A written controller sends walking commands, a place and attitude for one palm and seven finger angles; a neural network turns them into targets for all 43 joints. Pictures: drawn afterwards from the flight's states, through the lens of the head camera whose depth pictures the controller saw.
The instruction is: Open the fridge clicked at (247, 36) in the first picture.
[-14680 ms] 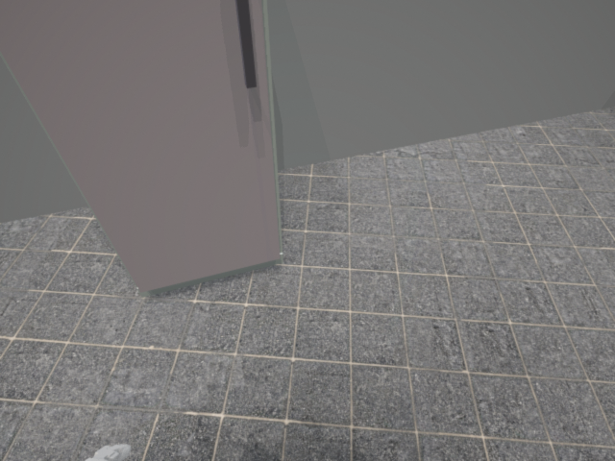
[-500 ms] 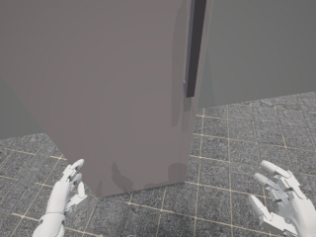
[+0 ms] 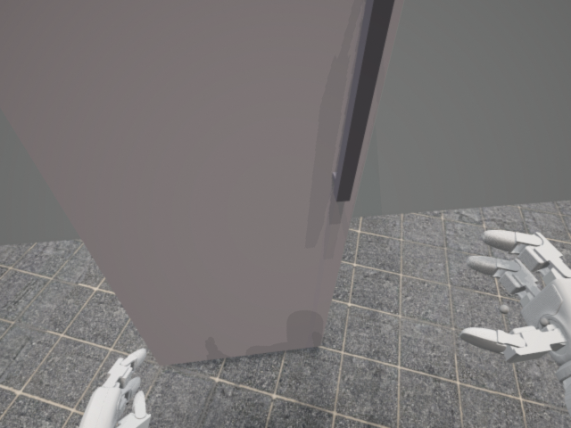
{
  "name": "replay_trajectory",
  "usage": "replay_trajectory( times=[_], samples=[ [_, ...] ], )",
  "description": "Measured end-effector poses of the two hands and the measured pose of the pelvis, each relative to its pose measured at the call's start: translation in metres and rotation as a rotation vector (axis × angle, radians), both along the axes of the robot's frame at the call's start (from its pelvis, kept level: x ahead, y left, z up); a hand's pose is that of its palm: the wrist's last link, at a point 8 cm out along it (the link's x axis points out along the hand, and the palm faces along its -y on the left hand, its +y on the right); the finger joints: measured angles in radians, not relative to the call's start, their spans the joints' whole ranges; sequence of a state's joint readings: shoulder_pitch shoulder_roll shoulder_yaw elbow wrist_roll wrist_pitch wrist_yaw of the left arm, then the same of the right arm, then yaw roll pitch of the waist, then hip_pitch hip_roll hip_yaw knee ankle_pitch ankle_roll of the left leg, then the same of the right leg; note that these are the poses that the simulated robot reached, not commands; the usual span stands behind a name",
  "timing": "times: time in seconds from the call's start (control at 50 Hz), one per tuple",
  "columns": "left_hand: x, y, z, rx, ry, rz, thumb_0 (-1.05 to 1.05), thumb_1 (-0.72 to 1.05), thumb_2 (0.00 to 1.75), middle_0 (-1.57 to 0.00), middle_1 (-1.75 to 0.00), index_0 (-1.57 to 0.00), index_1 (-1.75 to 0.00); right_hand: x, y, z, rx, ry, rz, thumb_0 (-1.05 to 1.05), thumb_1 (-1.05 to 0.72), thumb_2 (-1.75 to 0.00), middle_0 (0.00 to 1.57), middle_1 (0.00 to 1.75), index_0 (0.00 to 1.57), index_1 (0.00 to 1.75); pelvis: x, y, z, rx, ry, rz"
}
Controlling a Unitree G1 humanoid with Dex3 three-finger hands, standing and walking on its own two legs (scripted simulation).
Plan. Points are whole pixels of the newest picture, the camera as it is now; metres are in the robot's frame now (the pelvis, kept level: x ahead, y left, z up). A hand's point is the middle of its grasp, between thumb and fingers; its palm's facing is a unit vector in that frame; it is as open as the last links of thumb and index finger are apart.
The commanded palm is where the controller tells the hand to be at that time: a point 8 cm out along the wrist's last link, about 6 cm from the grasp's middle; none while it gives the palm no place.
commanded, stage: raise the hand to about handle height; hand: right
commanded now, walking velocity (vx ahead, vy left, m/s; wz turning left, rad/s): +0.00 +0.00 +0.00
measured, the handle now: (355, 97) +0.49 -0.08 +0.25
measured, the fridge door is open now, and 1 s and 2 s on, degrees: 0 0 0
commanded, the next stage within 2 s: move the hooked fingers beside the handle in 1.08 s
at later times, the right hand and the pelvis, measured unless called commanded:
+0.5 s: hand (563, 213) +0.28 -0.26 +0.24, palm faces -0.04 +0.98 -0.20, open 13.9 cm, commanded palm +0.25 -0.31 +0.25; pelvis +0.02 +0.01 +0.02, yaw +0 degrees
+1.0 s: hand out of the picture +0.29 -0.28 +0.25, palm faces +0.05 +0.99 -0.12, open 14.0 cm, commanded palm +0.25 -0.31 +0.26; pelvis +0.01 +0.01 +0.02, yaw +0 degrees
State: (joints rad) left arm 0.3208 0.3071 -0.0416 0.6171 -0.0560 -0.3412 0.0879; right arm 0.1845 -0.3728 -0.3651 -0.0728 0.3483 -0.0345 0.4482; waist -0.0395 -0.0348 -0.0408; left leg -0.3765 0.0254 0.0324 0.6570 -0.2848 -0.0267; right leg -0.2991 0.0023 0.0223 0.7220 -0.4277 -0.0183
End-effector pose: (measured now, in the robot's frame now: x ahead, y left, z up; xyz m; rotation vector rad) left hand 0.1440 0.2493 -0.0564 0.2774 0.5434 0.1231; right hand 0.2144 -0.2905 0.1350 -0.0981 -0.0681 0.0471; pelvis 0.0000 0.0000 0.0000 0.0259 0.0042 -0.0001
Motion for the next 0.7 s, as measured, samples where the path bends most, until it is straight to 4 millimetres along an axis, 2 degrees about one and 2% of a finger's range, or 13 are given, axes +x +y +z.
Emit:
replay_trajectory(
  times=[0.08,0.22,0.28,0.4,0.5,0.58,0.64,0.7],
  samples=[
    [0.022,-0.003,0.015,0.004,-0.075,-0.006,0.01,0.90,0.90,-0.20,-0.30,-0.20,-0.30,0.009,-0.001,0.008,-0.036,0.035,0.025,0.00,0.19,-0.43,0.27,1.00,0.28,1.00,0.002,0.000,0.004,-0.002,-0.020,0.000],
    [0.052,-0.027,0.032,-0.052,-0.153,-0.074,0.01,0.90,0.90,-0.20,-0.30,-0.20,-0.30,0.020,-0.020,0.071,-0.054,-0.154,-0.023,0.00,0.35,-0.36,0.29,1.10,0.30,1.11,0.009,0.004,0.010,-0.002,-0.049,-0.003],
    [0.058,-0.036,0.029,-0.084,-0.136,-0.099,0.01,0.90,0.90,-0.20,-0.30,-0.20,-0.30,0.028,-0.030,0.080,-0.045,-0.119,-0.044,0.00,0.41,-0.34,0.29,1.14,0.30,1.14,0.010,0.005,0.011,-0.004,-0.051,-0.006],
    [0.057,-0.040,0.018,-0.111,-0.068,-0.115,0.01,0.90,0.90,-0.20,-0.30,-0.20,-0.30,0.041,-0.025,0.079,-0.058,0.009,-0.012,0.00,0.47,-0.31,0.29,1.18,0.30,1.18,0.011,0.006,0.014,-0.009,-0.043,-0.006],
    [0.053,-0.036,0.016,-0.108,-0.042,-0.107,0.01,0.90,0.90,-0.20,-0.30,-0.21,-0.30,0.043,-0.023,0.116,-0.093,-0.119,0.010,-0.01,0.49,-0.30,0.30,1.19,0.30,1.20,0.016,0.008,0.016,-0.008,-0.050,-0.005],
    [0.050,-0.029,0.013,-0.104,-0.020,-0.095,0.01,0.90,0.90,-0.20,-0.30,-0.20,-0.30,0.049,-0.040,0.140,-0.074,-0.159,-0.041,-0.01,0.50,-0.30,0.30,1.20,0.31,1.20,0.016,0.011,0.017,-0.010,-0.053,-0.007],
    [0.048,-0.020,0.011,-0.098,0.000,-0.082,0.01,0.90,0.90,-0.20,-0.30,-0.20,-0.30,0.059,-0.051,0.142,-0.067,-0.098,-0.083,-0.01,0.50,-0.30,0.30,1.20,0.31,1.20,0.013,0.012,0.017,-0.013,-0.045,-0.010],
    [0.045,-0.012,0.009,-0.094,0.013,-0.064,0.01,0.90,0.90,-0.20,-0.30,-0.20,-0.30,0.066,-0.045,0.129,-0.067,-0.016,-0.059,-0.01,0.50,-0.30,0.30,1.20,0.30,1.20,0.011,0.011,0.017,-0.017,-0.034,-0.006]
  ],
)
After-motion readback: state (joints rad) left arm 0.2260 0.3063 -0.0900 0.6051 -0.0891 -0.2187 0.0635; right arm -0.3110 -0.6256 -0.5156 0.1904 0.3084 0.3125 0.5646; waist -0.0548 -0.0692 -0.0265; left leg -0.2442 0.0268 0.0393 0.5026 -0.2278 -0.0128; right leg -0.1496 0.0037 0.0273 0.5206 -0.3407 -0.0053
